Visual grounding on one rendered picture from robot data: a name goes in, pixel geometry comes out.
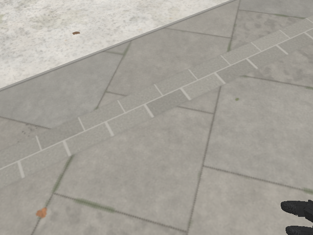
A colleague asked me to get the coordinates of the robot right hand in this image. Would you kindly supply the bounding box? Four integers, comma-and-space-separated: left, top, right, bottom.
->
281, 200, 313, 235

